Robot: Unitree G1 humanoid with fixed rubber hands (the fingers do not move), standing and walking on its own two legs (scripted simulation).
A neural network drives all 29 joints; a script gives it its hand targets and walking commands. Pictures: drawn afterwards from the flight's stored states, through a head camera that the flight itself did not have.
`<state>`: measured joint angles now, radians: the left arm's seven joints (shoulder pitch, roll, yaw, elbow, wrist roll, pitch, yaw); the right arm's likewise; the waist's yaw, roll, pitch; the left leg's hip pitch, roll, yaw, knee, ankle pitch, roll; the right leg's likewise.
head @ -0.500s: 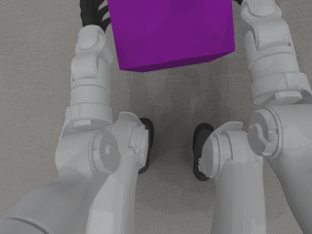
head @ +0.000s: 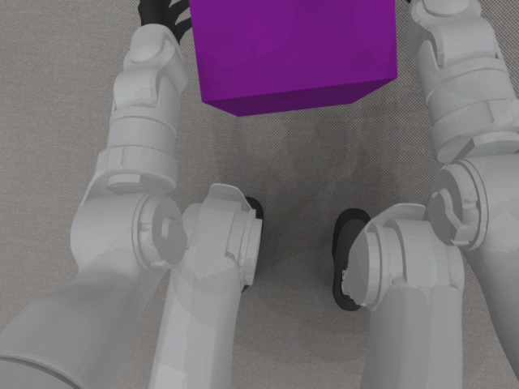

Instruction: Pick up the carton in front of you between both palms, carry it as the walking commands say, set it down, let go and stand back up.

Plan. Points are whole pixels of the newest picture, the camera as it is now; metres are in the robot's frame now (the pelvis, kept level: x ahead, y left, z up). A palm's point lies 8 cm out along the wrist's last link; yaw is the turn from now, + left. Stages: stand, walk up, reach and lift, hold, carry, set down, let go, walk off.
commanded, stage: set down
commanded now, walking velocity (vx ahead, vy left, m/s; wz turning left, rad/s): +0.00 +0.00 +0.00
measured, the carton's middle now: (288, 30) +0.53 +0.03 -0.24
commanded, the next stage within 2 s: let go in 2.00 s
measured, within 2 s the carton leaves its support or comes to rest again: rests again in 0.12 s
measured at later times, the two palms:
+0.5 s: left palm (157, 29) +0.51 +0.19 -0.15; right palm out of the picture +0.56 -0.12 -0.16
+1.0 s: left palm (152, 43) +0.50 +0.21 -0.17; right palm out of the picture +0.57 -0.18 -0.17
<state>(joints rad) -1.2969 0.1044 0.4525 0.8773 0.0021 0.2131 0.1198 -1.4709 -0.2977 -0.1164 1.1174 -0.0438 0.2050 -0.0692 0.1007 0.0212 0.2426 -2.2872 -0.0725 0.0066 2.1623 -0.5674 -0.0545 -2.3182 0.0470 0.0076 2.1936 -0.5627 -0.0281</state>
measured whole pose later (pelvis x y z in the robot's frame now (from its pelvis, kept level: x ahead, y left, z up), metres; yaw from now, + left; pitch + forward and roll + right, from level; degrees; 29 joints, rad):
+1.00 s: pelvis +0.00 +0.00 -0.01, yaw +0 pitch +34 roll +4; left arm -1.33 0.24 0.28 1.05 -0.19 0.03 0.14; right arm -1.53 -0.52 0.10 1.19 0.23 0.08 -0.03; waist 0.09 0.02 0.41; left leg -2.22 -0.06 0.02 2.21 -0.59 -0.04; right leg -2.25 0.05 0.02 2.25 -0.58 -0.02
